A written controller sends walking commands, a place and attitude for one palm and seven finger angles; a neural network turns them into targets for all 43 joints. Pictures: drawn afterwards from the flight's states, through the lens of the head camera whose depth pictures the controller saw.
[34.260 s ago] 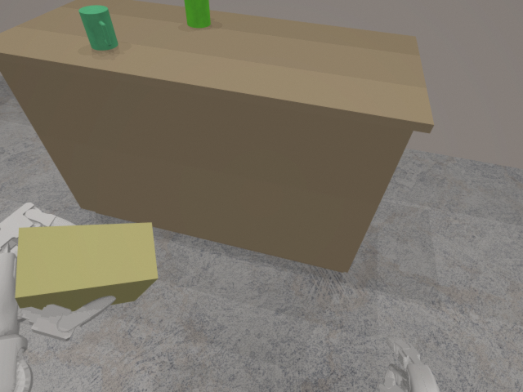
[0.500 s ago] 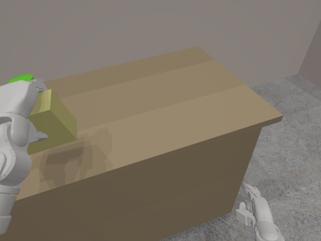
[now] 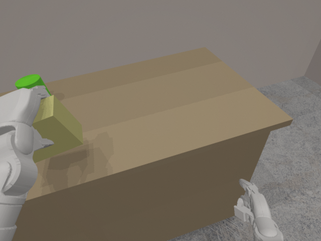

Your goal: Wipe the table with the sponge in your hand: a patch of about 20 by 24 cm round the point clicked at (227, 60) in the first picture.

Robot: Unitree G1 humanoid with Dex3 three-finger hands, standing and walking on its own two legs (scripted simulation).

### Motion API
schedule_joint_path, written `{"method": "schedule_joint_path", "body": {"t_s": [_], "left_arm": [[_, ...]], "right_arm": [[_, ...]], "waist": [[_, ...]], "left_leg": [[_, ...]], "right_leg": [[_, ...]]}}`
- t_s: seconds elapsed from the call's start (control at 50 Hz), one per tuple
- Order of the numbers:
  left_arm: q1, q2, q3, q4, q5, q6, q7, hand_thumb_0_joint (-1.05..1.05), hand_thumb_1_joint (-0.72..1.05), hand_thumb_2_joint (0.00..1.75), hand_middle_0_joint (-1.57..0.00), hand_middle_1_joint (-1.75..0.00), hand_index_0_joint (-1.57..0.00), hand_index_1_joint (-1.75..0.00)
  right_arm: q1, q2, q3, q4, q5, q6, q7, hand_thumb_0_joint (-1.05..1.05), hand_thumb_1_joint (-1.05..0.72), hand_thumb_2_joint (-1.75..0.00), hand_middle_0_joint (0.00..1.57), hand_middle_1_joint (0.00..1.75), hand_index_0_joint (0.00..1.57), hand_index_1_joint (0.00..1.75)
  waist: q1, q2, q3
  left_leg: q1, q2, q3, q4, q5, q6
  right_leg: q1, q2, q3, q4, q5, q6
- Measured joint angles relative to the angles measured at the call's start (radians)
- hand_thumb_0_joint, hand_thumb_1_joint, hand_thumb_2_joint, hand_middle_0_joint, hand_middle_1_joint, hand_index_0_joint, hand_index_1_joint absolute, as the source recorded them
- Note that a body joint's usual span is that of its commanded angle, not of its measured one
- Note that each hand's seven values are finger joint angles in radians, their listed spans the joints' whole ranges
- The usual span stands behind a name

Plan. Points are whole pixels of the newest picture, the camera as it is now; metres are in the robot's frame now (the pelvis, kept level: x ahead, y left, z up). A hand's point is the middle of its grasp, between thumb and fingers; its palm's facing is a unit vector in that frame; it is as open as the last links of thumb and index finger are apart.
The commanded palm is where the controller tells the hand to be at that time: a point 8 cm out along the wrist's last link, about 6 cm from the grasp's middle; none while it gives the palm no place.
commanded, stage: move the sponge above the wiping area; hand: left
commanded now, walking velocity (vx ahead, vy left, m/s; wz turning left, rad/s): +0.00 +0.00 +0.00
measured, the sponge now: (48, 135) +0.26 +0.33 +0.16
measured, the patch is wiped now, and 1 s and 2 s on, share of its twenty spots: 0.10 0.10 0.10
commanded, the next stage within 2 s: lower the sponge onto the table in 0.46 s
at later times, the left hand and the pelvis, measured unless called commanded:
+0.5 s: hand (39, 136) +0.24 +0.33 +0.18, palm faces +0.17 -0.12 -0.98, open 10.2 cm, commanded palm +0.21 +0.31 +0.28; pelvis +0.01 +0.00 +0.00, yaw +0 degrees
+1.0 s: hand (45, 144) +0.23 +0.31 +0.17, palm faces +0.06 -0.08 -0.99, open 10.2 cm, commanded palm +0.20 +0.31 +0.27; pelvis +0.00 +0.00 +0.00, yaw -1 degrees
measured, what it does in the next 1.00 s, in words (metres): stands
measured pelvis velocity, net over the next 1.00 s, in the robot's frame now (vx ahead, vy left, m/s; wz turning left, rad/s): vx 0.00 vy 0.00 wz -0.02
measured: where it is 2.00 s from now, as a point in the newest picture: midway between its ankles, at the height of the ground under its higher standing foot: outside the picture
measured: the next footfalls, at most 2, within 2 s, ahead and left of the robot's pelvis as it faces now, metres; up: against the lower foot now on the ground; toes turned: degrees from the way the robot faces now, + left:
none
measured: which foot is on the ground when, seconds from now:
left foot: down 0.00-1.00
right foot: down 0.00-1.00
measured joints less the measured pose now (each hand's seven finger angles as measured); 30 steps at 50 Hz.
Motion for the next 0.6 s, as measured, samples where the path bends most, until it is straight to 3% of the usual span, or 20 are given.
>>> {"method": "schedule_joint_path", "body": {"t_s": [0.12,0.18,0.24,0.32,0.42,0.52,0.6], "left_arm": [[0.028,-0.042,-0.100,-0.034,0.032,-0.020,-0.041,-0.01,-0.51,1.04,-0.71,-1.31,-0.73,-1.32],[0.071,-0.032,-0.114,-0.127,0.047,-0.045,-0.034,-0.01,-0.51,1.04,-0.72,-1.31,-0.73,-1.32],[0.098,-0.004,-0.075,-0.199,0.029,-0.052,-0.003,0.00,-0.51,1.04,-0.72,-1.31,-0.73,-1.32],[0.110,0.037,0.030,-0.210,-0.017,-0.021,0.025,0.00,-0.51,1.04,-0.72,-1.31,-0.73,-1.32],[0.132,0.047,0.094,-0.125,-0.043,0.034,0.010,0.00,-0.51,1.04,-0.71,-1.32,-0.73,-1.32],[0.141,-0.022,-0.001,-0.081,-0.035,0.043,-0.026,-0.01,-0.51,1.04,-0.71,-1.32,-0.73,-1.32],[0.107,-0.007,-0.091,-0.109,0.031,-0.025,-0.024,-0.01,-0.51,1.04,-0.71,-1.32,-0.73,-1.32]], "right_arm": [[-0.003,0.013,0.009,-0.017,-0.015,-0.017,-0.002,0.01,-0.90,-0.90,0.20,0.30,0.20,0.30],[-0.006,0.018,0.010,-0.015,-0.028,-0.015,0.010,0.01,-0.90,-0.90,0.20,0.30,0.20,0.30],[-0.007,0.022,0.007,-0.011,-0.033,0.000,0.028,0.01,-0.90,-0.90,0.20,0.30,0.20,0.30],[-0.008,0.023,0.008,-0.014,-0.019,0.040,0.039,0.01,-0.90,-0.90,0.20,0.30,0.20,0.30],[0.006,-0.004,0.007,-0.031,0.004,0.062,0.032,0.01,-0.90,-0.90,0.20,0.30,0.20,0.30],[0.030,-0.033,-0.009,-0.030,0.004,0.026,0.001,0.01,-0.90,-0.90,0.20,0.30,0.20,0.30],[0.029,-0.024,-0.009,-0.003,-0.018,-0.012,-0.025,0.01,-0.90,-0.90,0.20,0.30,0.20,0.30]], "waist": [[-0.008,-0.006,0.010],[-0.007,-0.002,0.006],[-0.007,0.004,-0.008],[-0.006,0.006,-0.023],[-0.014,0.006,-0.021],[-0.005,0.005,0.008],[0.012,-0.005,0.023]], "left_leg": [[0.008,-0.003,0.008,-0.007,-0.002,0.004],[0.025,0.000,0.023,-0.014,-0.008,0.007],[0.036,0.003,0.032,-0.020,-0.012,0.006],[0.034,0.013,0.038,-0.017,-0.018,0.002],[0.008,0.017,0.023,-0.004,-0.017,-0.002],[0.001,0.007,0.000,0.009,-0.013,-0.001],[0.017,0.005,0.000,0.011,-0.015,-0.001]], "right_leg": [[0.001,-0.002,0.008,0.004,-0.005,0.000],[0.010,0.001,0.024,0.006,-0.010,-0.001],[0.018,0.004,0.034,0.003,-0.013,0.001],[0.018,0.015,0.040,-0.007,-0.008,-0.001],[0.005,0.018,0.024,-0.013,-0.001,-0.003],[0.006,0.008,0.000,-0.003,-0.006,-0.004],[0.018,0.006,0.000,0.007,-0.013,-0.007]]}}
